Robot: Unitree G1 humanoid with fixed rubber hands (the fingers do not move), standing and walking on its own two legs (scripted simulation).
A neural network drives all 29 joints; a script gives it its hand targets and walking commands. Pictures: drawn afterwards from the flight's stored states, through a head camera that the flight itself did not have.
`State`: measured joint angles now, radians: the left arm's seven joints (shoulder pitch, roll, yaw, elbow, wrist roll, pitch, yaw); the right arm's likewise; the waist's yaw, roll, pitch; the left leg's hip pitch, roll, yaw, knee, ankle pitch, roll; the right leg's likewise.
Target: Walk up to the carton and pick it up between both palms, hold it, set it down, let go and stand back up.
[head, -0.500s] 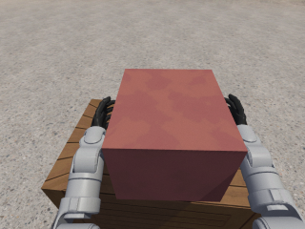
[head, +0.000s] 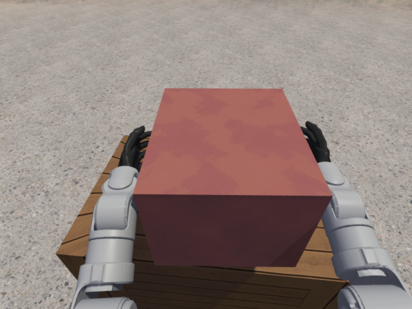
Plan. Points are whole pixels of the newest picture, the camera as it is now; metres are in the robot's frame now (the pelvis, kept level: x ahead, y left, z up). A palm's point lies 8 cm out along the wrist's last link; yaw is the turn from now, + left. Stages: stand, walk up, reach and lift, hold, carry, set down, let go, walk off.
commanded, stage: reach and lift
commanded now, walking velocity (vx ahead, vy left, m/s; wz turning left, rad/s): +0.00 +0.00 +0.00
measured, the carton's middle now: (224, 169) +0.38 -0.01 +0.12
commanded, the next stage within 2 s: hold in 0.06 s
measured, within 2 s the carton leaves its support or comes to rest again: neither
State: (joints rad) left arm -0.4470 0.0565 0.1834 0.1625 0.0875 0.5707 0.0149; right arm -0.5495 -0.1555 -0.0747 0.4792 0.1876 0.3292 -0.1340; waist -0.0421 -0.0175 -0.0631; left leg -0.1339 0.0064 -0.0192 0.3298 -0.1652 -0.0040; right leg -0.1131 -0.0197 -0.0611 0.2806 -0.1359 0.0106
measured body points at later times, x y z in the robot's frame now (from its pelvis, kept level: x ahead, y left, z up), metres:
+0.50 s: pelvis -0.01 -0.01 +0.00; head -0.04 +0.01 +0.45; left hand +0.36 +0.16 +0.16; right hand +0.37 -0.20 +0.16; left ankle +0.01 +0.12 -0.75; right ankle +0.01 -0.12 -0.75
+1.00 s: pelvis -0.01 -0.01 +0.00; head -0.05 +0.01 +0.45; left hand +0.36 +0.17 +0.17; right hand +0.37 -0.19 +0.17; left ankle +0.01 +0.12 -0.75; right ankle +0.01 -0.12 -0.75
